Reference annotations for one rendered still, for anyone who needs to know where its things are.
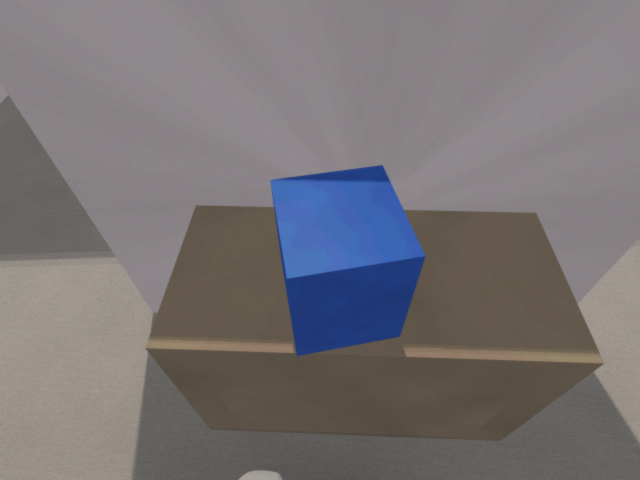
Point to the pedestal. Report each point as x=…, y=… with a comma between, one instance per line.
x=493, y=334

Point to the carton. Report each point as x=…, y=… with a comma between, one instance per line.
x=350, y=258

